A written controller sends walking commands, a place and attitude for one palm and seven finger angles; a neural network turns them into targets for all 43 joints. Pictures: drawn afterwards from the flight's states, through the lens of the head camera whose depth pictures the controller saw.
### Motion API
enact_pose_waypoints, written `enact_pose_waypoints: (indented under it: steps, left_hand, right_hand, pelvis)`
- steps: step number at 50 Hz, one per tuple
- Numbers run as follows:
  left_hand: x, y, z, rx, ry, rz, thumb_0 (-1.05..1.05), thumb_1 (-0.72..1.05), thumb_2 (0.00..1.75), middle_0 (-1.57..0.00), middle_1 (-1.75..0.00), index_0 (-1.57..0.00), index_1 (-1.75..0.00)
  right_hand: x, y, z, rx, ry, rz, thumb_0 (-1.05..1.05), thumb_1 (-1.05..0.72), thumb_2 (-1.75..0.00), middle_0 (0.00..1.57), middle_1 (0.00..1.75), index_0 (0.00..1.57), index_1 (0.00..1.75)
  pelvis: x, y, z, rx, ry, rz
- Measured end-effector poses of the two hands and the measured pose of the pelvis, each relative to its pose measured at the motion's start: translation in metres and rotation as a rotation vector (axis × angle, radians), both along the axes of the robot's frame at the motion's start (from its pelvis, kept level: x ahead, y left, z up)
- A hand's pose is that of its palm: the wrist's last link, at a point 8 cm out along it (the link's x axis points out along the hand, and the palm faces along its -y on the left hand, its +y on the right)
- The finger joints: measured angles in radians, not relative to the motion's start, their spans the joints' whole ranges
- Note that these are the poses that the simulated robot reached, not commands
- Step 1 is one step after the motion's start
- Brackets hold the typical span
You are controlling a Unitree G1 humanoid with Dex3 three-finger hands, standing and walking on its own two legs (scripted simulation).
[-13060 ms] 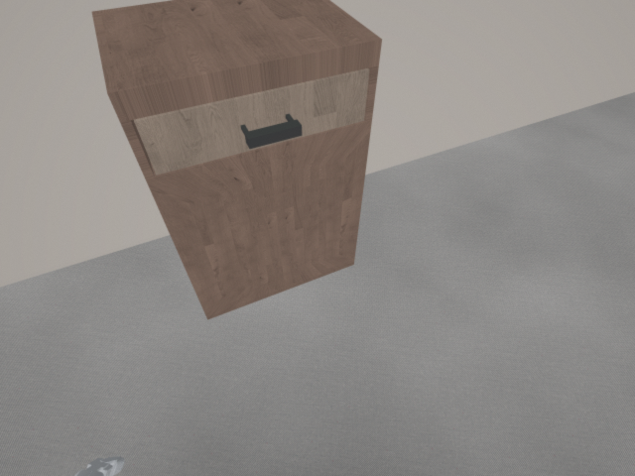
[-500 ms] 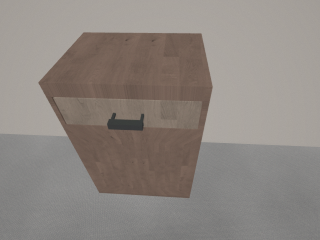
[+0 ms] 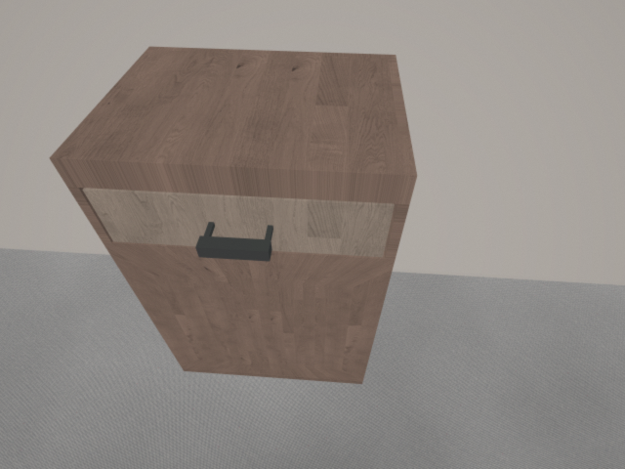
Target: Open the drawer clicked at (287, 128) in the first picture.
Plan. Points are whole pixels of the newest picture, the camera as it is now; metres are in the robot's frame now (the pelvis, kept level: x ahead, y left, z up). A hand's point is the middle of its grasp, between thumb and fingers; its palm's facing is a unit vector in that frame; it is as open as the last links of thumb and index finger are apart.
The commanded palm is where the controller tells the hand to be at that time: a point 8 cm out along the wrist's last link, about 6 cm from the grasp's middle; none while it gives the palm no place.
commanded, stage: look again from close up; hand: left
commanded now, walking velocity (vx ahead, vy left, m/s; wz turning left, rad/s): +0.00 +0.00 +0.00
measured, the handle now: (237, 238) +0.49 +0.17 -0.04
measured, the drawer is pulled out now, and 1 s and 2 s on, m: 0.00 0.00 0.00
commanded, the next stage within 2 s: raise the hand with hooked fingers in 0.18 s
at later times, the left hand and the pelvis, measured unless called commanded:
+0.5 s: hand (173, 405) +0.21 +0.20 -0.04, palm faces -0.09 -0.50 -0.86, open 7.6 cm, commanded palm +0.14 +0.22 -0.04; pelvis +0.01 -0.01 -0.01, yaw -1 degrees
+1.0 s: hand (165, 389) +0.22 +0.21 -0.02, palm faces +0.00 -0.07 -1.00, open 10.3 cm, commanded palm +0.19 +0.21 +0.03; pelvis +0.00 -0.04 -0.04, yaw +1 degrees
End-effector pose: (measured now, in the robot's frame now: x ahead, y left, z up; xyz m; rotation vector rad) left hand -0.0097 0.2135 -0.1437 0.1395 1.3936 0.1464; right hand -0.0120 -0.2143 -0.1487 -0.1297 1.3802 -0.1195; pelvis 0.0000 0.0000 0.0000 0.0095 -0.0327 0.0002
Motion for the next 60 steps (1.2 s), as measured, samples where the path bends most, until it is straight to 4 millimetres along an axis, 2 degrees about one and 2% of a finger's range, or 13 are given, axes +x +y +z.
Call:
enact_pose_waypoints:
  steps: [15, 16, 19, 22, 24, 26, 29, 32, 38, 43, 49, 55, 60]
  left_hand:
    - [0.041, 0.005, 0.003, 0.035, -0.059, -0.001, 0.01, 0.93, 0.89, -0.2, -0.3, -0.2, -0.3]
    - [0.051, 0.006, 0.008, 0.054, -0.09, -0.056, 0.01, 0.93, 0.89, -0.2, -0.3, -0.2, -0.3]
    - [0.11, 0.013, 0.057, 0.232, -0.402, -0.238, 0.02, 0.91, 0.89, -0.21, -0.31, -0.21, -0.31]
    - [0.167, 0.014, 0.112, 0.475, -0.661, -0.479, 0.02, 0.87, 0.88, -0.21, -0.32, -0.21, -0.33]
    - [0.194, 0.012, 0.141, 0.655, -0.784, -0.642, 0.01, 0.84, 0.86, -0.21, -0.34, -0.21, -0.35]
    - [0.207, 0.005, 0.158, 0.806, -0.86, -0.785, 0.01, 0.81, 0.85, -0.21, -0.36, -0.21, -0.37]
    - [0.202, -0.01, 0.159, 0.913, -0.912, -0.948, 0.01, 0.75, 0.82, -0.21, -0.4, -0.21, -0.41]
    - [0.18, -0.02, 0.144, 0.945, -0.906, -1.047, 0.0, 0.68, 0.8, -0.21, -0.44, -0.22, -0.45]
    - [0.144, -0.012, 0.123, 1.066, -0.855, -1.046, 0.0, 0.53, 0.74, -0.24, -0.53, -0.25, -0.54]
    - [0.163, 0.0, 0.141, 1.188, -0.881, -0.968, 0.0, 0.41, 0.69, -0.26, -0.61, -0.26, -0.61]
    - [0.203, -0.002, 0.17, 1.167, -0.861, -0.968, 0.0, 0.27, 0.63, -0.27, -0.7, -0.27, -0.7]
    - [0.221, -0.009, 0.188, 1.087, -0.879, -1.06, 0.0, 0.14, 0.57, -0.27, -0.79, -0.28, -0.79]
    - [0.225, -0.001, 0.196, 1.093, -0.907, -1.073, 0.0, 0.02, 0.52, -0.28, -0.86, -0.29, -0.87]
  right_hand:
    - [0.024, -0.007, -0.001, -0.002, 0.012, 0.004, 0.01, -0.9, -0.9, 0.2, 0.3, 0.2, 0.3]
    - [0.028, -0.009, 0.001, -0.007, -0.017, 0.004, 0.01, -0.9, -0.9, 0.2, 0.3, 0.2, 0.3]
    - [0.058, -0.022, 0.01, -0.058, -0.223, 0.016, 0.02, -0.91, -0.9, 0.2, 0.3, 0.2, 0.3]
    - [0.102, -0.036, 0.018, -0.081, -0.413, 0.061, 0.02, -0.91, -0.9, 0.2, 0.3, 0.2, 0.3]
    - [0.134, -0.045, 0.028, -0.084, -0.519, 0.08, 0.02, -0.91, -0.9, 0.2, 0.3, 0.2, 0.3]
    - [0.166, -0.052, 0.039, -0.083, -0.605, 0.098, 0.02, -0.91, -0.9, 0.2, 0.3, 0.2, 0.3]
    - [0.209, -0.058, 0.058, -0.075, -0.701, 0.145, 0.02, -0.91, -0.9, 0.2, 0.3, 0.2, 0.3]
    - [0.244, -0.058, 0.07, -0.078, -0.751, 0.222, 0.02, -0.91, -0.9, 0.2, 0.3, 0.2, 0.3]
    - [0.284, -0.041, 0.056, -0.071, -0.734, 0.356, 0.01, -0.9, -0.9, 0.2, 0.3, 0.2, 0.3]
    - [0.278, -0.016, 0.029, 0.005, -0.677, 0.362, 0.01, -0.9, -0.9, 0.2, 0.3, 0.2, 0.3]
    - [0.231, 0.001, 0.014, 0.094, -0.561, 0.277, 0.02, -0.9, -0.9, 0.2, 0.3, 0.2, 0.3]
    - [0.186, -0.017, 0.013, 0.064, -0.461, 0.198, 0.02, -0.9, -0.9, 0.21, 0.3, 0.2, 0.3]
    - [0.17, -0.044, 0.014, -0.019, -0.405, 0.167, 0.02, -0.9, -0.9, 0.21, 0.3, 0.2, 0.3]
  pelvis:
    - [0.018, -0.007, 0.0, -0.01, 0.011, 0.007]
    - [0.018, -0.007, -0.001, -0.009, 0.013, 0.0]
    - [0.017, -0.007, -0.003, 0.01, 0.032, -0.003]
    - [0.012, -0.008, -0.008, 0.014, 0.068, 0.004]
    - [0.009, -0.01, -0.012, 0.018, 0.102, -0.012]
    - [0.007, -0.013, -0.017, 0.024, 0.135, -0.034]
    - [0.004, -0.018, -0.024, 0.035, 0.17, -0.056]
    - [0.002, -0.023, -0.032, 0.042, 0.2, -0.052]
    - [-0.001, -0.035, -0.05, 0.038, 0.255, 0.003]
    - [-0.003, -0.04, -0.057, 0.019, 0.238, 0.038]
    - [-0.001, -0.04, -0.041, 0.018, 0.19, 0.027]
    - [0.004, -0.035, -0.024, 0.02, 0.169, 0.003]
    - [0.006, -0.029, -0.02, 0.015, 0.163, 0.002]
